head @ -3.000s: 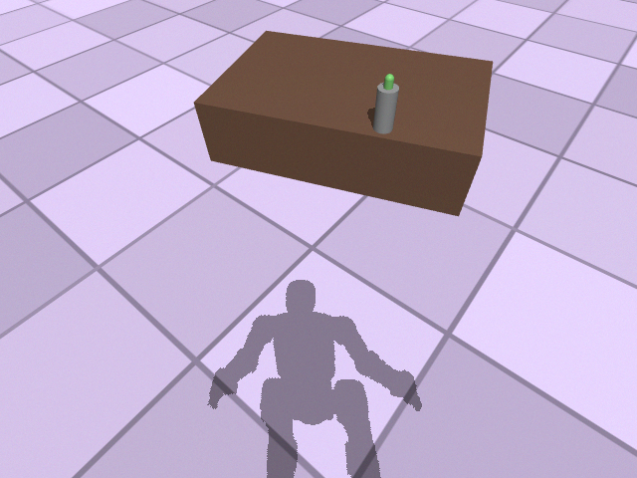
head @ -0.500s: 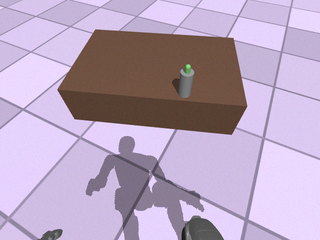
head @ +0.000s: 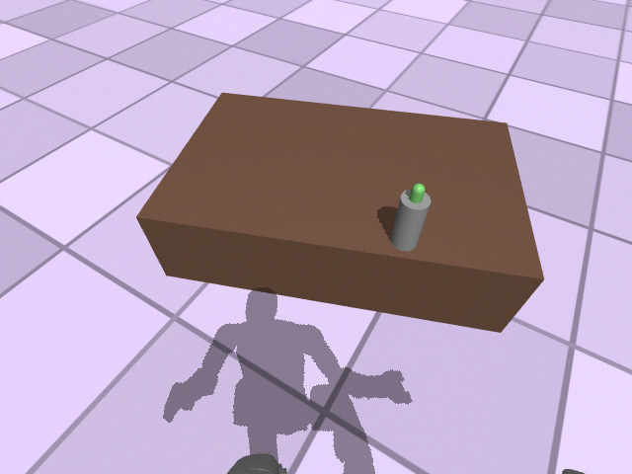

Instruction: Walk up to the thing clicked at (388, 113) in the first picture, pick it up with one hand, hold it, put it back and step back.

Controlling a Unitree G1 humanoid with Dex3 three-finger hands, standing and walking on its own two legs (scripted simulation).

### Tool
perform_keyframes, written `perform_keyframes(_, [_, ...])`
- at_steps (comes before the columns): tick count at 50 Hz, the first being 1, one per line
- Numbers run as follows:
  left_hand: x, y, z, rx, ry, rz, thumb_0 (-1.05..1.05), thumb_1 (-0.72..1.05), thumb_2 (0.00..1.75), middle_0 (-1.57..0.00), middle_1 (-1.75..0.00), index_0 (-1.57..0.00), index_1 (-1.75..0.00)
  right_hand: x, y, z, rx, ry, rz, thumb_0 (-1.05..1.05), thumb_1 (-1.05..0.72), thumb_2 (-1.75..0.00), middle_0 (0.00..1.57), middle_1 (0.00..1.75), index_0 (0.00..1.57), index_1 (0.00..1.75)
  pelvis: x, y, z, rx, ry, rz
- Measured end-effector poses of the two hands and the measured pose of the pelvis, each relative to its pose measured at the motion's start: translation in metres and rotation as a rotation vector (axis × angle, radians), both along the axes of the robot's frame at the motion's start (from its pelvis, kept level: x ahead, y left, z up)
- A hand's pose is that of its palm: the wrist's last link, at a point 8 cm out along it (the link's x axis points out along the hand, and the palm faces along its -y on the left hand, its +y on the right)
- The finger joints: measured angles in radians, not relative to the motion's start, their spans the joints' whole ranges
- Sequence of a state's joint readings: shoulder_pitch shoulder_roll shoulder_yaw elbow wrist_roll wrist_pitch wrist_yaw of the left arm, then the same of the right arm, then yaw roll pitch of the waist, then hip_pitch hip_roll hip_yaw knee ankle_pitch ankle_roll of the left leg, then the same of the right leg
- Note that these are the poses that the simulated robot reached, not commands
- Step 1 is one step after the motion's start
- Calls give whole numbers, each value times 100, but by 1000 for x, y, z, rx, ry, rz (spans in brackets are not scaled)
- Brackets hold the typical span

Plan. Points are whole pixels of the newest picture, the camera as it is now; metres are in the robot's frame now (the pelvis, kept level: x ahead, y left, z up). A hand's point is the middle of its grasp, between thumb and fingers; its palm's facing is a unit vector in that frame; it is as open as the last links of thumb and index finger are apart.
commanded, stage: walk up
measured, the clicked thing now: (411, 215) +0.80 -0.21 -0.30
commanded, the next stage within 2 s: stand in 1.46 s
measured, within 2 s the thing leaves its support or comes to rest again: neither
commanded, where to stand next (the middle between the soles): +0.17 -0.01 m, yaw +1 degrees
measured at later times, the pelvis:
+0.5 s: pelvis +0.08 -0.01 +0.00, yaw +0 degrees
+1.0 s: pelvis +0.09 -0.02 +0.03, yaw +1 degrees
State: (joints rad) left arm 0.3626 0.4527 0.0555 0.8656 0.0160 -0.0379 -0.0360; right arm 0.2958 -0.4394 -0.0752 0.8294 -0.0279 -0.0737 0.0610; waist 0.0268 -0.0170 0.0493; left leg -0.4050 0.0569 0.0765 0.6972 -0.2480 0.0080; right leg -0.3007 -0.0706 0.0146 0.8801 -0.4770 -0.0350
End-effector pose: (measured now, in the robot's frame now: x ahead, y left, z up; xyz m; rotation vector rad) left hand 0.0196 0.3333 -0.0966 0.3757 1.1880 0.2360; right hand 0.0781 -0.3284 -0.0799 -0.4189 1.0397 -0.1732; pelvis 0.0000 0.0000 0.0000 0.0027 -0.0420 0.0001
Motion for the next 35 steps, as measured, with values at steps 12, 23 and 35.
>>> perform_keyframes(12, [97, -8, 1, -37, 11, -50, 1, 91, 90, -20, -30, -20, -30, 6, 10, 4, -10, 134, -78, 1, -90, -89, 20, 30, 20, 30, 58, 3, 13, -3, 3, -7])
perform_keyframes(23, [157, -46, -3, -36, -53, -63, 1, 91, 90, -20, -30, -20, -30, 67, 8, -37, 57, 120, -86, 1, -90, -89, 20, 30, 20, 30, 81, -13, 0, 7, 8, -3])
perform_keyframes(35, [182, -59, 7, -85, -85, -31, 1, 91, 90, -20, -30, -20, -30, 91, 11, -17, 61, 122, -58, 1, -90, -89, 20, 30, 20, 30, 89, -17, 19, 10, 6, 6])
